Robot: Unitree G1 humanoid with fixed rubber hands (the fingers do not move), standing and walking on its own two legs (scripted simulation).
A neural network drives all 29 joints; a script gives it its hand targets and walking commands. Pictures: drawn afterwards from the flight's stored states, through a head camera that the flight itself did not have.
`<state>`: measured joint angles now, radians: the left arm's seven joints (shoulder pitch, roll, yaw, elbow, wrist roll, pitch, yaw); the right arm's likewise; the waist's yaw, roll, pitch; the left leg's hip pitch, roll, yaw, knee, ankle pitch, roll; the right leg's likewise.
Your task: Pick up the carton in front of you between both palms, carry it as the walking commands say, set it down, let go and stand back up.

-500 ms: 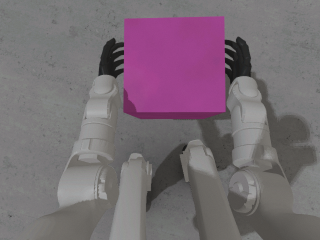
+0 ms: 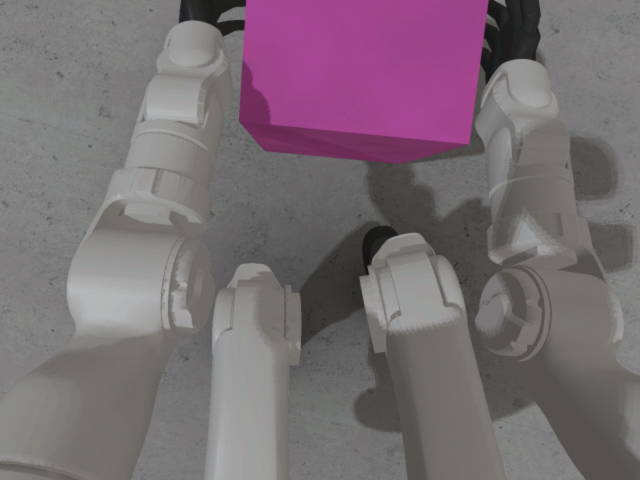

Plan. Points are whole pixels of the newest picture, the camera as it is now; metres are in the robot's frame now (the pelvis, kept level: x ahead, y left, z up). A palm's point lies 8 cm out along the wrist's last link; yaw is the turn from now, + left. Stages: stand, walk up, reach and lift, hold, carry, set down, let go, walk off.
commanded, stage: set down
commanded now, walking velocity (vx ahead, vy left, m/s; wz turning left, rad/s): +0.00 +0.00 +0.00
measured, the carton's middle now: (349, 63) +0.51 -0.11 -0.24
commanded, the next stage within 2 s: none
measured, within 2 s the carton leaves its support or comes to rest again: rests again in 1.00 s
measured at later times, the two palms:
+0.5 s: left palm (208, 36) +0.55 +0.04 -0.19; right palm (491, 64) +0.47 -0.25 -0.19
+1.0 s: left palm (207, 38) +0.56 +0.04 -0.20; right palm (496, 54) +0.48 -0.26 -0.19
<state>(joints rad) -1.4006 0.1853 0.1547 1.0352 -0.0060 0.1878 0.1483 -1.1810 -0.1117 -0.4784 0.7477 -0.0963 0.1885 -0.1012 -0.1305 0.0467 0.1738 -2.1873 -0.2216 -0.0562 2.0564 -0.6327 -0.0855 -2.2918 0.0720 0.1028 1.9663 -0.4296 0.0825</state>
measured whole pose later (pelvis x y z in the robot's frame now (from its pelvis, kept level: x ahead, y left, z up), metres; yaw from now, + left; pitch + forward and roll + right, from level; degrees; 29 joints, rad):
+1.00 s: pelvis +0.00 +0.01 -0.03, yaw -1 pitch +41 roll -2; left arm -1.46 0.19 0.22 1.11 0.15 0.14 0.06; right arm -1.30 -0.20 -0.55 0.98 -0.14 0.15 0.03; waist -0.14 0.03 0.24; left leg -2.25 -0.17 -0.04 2.18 -0.65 -0.03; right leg -2.32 0.01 0.04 2.06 -0.46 0.06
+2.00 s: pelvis +0.01 -0.01 +0.07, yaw -2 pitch +45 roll +1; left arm -1.30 0.34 0.12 0.97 -0.04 0.19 0.07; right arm -1.09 -0.23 -0.33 0.80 0.10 0.15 -0.10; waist -0.15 0.04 0.04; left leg -2.02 -0.06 -0.03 1.83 -0.60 -0.03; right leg -2.11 0.01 0.02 1.73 -0.41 0.01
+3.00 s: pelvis +0.10 -0.03 +0.33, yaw -3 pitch +25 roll +1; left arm -0.25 0.16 0.16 0.55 0.08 0.04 0.06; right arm -0.14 -0.23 -0.11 0.50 0.03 0.02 0.12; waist -0.09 -0.02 -0.01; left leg -0.81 -0.02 -0.08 0.71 -0.35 -0.03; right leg -0.89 0.03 0.02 0.70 -0.24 -0.02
